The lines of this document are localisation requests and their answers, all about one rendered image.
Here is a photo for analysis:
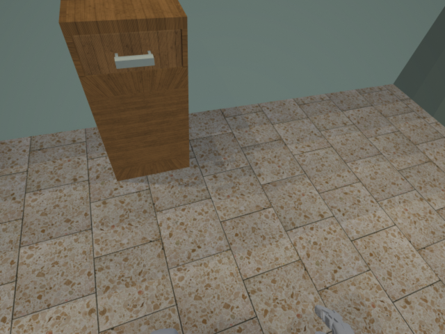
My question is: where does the handle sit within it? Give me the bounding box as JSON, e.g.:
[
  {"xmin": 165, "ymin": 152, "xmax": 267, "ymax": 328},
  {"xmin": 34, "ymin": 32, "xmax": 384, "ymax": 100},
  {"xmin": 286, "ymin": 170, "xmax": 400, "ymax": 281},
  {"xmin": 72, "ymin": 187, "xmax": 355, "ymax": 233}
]
[{"xmin": 114, "ymin": 51, "xmax": 155, "ymax": 69}]

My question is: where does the robot right hand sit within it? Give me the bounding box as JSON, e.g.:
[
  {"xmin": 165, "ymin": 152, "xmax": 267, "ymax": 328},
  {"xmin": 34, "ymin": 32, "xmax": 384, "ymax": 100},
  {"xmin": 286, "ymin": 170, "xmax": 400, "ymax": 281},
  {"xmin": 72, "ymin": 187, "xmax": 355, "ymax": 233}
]
[{"xmin": 315, "ymin": 305, "xmax": 355, "ymax": 334}]

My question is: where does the cabinet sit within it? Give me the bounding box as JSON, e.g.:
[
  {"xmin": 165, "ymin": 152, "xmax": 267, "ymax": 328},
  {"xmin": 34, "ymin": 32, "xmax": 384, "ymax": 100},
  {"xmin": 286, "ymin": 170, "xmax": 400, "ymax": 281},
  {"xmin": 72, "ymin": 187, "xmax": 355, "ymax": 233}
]
[{"xmin": 58, "ymin": 0, "xmax": 190, "ymax": 181}]

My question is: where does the drawer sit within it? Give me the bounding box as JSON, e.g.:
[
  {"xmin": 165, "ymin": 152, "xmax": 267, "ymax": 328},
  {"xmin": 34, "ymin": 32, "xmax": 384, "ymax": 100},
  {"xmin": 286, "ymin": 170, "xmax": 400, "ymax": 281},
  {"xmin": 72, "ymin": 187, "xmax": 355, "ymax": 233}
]
[{"xmin": 73, "ymin": 29, "xmax": 182, "ymax": 76}]

